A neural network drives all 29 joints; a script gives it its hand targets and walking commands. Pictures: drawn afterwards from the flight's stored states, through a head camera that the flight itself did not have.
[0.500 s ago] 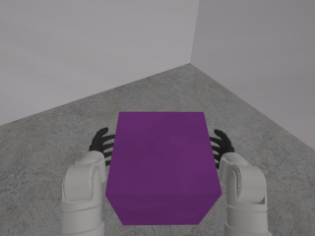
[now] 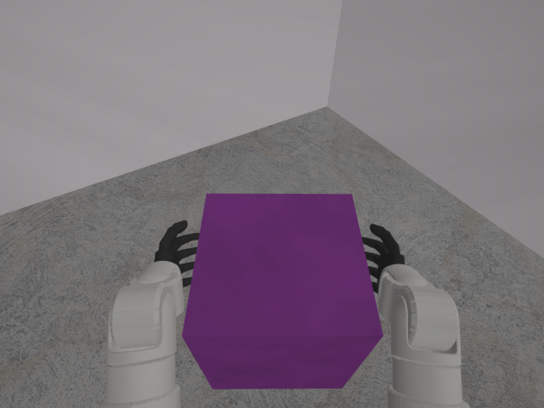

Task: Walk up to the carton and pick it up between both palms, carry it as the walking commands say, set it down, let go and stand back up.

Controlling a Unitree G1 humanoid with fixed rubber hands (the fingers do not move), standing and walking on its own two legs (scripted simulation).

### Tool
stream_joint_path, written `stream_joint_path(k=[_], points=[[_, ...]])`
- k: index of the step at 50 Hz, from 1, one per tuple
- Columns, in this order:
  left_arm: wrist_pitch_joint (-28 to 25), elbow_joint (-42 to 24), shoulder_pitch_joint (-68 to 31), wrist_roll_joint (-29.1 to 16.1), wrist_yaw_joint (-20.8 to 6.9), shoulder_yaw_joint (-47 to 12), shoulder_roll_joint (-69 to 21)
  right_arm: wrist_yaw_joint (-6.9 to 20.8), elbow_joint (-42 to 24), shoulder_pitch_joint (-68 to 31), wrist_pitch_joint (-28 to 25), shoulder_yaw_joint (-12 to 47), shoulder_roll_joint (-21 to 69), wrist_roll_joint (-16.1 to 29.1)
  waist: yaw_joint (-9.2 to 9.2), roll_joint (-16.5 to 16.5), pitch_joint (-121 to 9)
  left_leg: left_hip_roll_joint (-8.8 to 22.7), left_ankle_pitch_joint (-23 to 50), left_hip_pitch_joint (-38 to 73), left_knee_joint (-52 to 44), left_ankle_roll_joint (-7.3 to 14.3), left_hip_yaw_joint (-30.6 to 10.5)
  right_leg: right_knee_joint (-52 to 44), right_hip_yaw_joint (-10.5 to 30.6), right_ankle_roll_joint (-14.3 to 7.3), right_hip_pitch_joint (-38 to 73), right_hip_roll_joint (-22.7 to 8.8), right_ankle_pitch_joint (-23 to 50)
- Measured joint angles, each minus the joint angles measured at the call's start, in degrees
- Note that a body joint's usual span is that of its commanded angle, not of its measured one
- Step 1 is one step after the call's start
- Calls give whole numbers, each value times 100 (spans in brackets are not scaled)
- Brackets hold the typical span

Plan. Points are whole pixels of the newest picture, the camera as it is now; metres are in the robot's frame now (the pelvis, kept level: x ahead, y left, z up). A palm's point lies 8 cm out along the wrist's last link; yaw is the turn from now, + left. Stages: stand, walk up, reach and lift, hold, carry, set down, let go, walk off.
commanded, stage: carry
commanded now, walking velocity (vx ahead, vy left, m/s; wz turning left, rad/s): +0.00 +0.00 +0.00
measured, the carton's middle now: (278, 296) +0.27 +0.00 +0.02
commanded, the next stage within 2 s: hold in 0.14 s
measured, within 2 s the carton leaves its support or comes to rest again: neither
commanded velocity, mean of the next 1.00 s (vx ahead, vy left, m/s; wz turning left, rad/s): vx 0.00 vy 0.00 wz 0.00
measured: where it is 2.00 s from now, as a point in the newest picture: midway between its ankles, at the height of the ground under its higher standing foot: outside the picture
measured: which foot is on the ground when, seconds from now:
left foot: down 0.00-1.00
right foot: down 0.00-1.00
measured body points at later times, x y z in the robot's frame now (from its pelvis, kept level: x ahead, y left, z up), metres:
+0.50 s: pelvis -0.01 +0.01 +0.01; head -0.03 +0.02 +0.46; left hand +0.29 +0.17 +0.04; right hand +0.29 -0.13 +0.03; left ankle +0.06 +0.12 -0.73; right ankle -0.02 -0.07 -0.73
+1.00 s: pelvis -0.02 +0.03 -0.01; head +0.05 +0.03 +0.44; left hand +0.33 +0.17 -0.04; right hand +0.31 -0.14 -0.04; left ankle +0.06 +0.12 -0.73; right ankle -0.02 -0.07 -0.73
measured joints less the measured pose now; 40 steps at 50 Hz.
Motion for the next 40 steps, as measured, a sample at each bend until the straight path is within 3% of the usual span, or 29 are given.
stream_joint_path(k=[7, 9, 11, 14, 17, 20, 23, 30, 34, 40], points=[[-51, 46, 1, -3, -3, 1, 0, 0, 31, 8, -44, -2, -1, -4, -3, 1, 20, 16, 3, 1, 4, -23, -15, 3, -10, -20, 5, 15, -5], [-754, 1085, -261, 324, -184, 185, -38, 288, 1266, -305, -816, -247, 45, -335, 88, -21, 299, -140, 33, 334, -138, 10, -269, -123, 170, -62, 291, 102, 75], [-1623, 1957, -262, 492, -237, 359, -26, 382, 2325, -456, -1718, -346, 79, -555, 211, -24, 547, -323, 52, 630, -257, 47, -623, -231, 473, -50, 487, 217, 169], [-2385, 1993, 195, 423, -232, 283, 23, 261, 2525, -114, -2494, -55, 16, -413, 265, -50, 673, -371, 112, 754, -322, -1, -870, -278, 831, -26, 480, 348, 272], [-2654, 1854, 359, 329, -239, 230, 39, 124, 2347, 179, -2827, 98, -21, -202, 379, -94, 659, -367, -8, 789, -367, -91, -885, -306, 1097, -16, 425, 426, 342], [-2588, 1817, 219, 424, -350, 333, 28, 31, 2380, 178, -2919, 128, -19, -75, 837, -120, 685, -411, 41, 1009, -553, -142, -954, -349, 1440, -9, 481, 508, 431], [-2487, 1998, -17, 593, -409, 558, 1, 120, 2869, -179, -2975, 18, 25, -213, 1019, -115, 682, -452, 106, 1160, -682, -110, -983, -444, 1504, 18, 612, 495, 498], [-2710, 3085, -892, 1117, -567, 1432, -177, 480, 4330, -1410, -3252, -1127, 369, -1033, 989, -141, 817, -557, 41, 1146, -406, -55, -1129, -287, 1405, 61, 705, 429, 413], [-3003, 3491, -1166, 1320, -613, 1731, -281, 590, 4703, -1643, -3553, -1526, 403, -1312, 961, -186, 892, -568, -86, 1001, -159, -32, -1112, -111, 1467, 83, 586, 454, 339], [-3446, 3824, -1302, 1409, -567, 1789, -331, 622, 4955, -1672, -4002, -1624, 297, -1348, 978, -222, 980, -548, -202, 605, 106, -11, -1034, 115, 1583, 112, 181, 506, 280]])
